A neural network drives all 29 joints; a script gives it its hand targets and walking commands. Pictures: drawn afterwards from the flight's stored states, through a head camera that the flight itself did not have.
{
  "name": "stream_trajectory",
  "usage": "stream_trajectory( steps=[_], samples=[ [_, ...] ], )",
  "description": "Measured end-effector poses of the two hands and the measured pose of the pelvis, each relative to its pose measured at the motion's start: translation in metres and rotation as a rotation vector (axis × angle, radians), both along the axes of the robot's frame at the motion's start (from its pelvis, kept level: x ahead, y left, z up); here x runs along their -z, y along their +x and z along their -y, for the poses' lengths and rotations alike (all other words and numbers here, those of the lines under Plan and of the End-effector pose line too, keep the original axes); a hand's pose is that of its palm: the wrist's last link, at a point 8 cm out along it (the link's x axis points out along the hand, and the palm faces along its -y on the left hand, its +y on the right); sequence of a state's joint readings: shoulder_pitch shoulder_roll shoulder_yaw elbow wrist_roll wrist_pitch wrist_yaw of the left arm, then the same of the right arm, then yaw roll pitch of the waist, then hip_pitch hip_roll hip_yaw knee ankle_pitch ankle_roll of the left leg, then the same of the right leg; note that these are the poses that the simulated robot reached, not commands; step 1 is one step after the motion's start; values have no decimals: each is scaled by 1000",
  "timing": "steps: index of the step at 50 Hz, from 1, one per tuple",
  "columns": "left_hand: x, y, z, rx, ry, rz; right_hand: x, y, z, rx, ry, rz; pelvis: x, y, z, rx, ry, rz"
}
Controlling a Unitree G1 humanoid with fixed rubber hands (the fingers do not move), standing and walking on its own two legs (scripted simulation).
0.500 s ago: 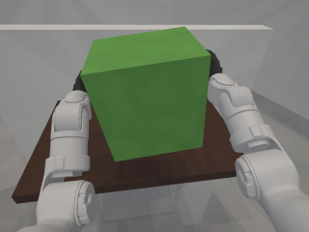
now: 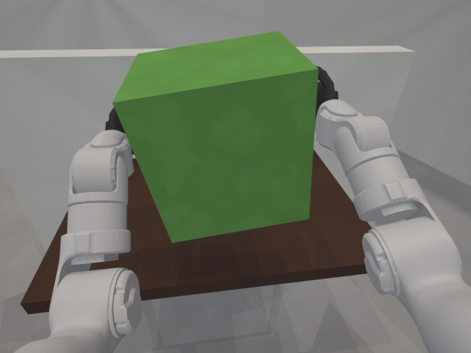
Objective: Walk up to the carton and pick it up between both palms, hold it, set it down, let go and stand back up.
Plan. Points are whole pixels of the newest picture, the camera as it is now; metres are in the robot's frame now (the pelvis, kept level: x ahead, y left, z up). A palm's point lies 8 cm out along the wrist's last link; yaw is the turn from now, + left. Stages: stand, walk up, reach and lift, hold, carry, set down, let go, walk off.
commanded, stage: hold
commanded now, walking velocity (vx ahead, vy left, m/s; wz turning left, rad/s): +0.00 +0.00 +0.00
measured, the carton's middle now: (224, 137) +0.38 +0.00 +0.26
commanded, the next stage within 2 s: none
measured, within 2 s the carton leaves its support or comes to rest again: neither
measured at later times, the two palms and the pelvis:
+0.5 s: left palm (117, 132) +0.37 +0.17 +0.28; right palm (326, 101) +0.37 -0.16 +0.32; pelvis +0.00 +0.00 +0.00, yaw +0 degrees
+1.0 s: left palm (116, 134) +0.37 +0.17 +0.28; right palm (324, 106) +0.37 -0.16 +0.31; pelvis +0.00 +0.00 +0.00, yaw +0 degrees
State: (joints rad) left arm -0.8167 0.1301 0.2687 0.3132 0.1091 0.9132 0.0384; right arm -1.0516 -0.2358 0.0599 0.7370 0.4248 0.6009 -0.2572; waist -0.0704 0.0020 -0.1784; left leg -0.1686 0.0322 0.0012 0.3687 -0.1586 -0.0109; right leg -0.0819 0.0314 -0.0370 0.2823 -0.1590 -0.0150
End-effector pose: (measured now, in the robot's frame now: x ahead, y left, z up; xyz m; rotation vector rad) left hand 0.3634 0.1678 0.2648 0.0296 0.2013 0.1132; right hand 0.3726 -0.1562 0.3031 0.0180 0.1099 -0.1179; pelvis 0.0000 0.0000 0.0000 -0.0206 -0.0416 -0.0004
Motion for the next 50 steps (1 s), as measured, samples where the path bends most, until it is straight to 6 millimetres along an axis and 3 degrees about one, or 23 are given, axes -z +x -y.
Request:
stream_trajectory(
  steps=[18,38,50],
  samples=[
    [-18,1,2,2,-6,-17,-14,-1,2,8,-7,-33,0,-6,1,6,2,-27],
    [-7,6,0,5,-11,-32,-7,5,0,9,-17,-54,0,3,1,-2,-3,-21],
    [-11,3,-2,-1,-3,-15,-7,2,-1,4,-3,-40,0,2,-1,-3,-4,-13]
  ],
)
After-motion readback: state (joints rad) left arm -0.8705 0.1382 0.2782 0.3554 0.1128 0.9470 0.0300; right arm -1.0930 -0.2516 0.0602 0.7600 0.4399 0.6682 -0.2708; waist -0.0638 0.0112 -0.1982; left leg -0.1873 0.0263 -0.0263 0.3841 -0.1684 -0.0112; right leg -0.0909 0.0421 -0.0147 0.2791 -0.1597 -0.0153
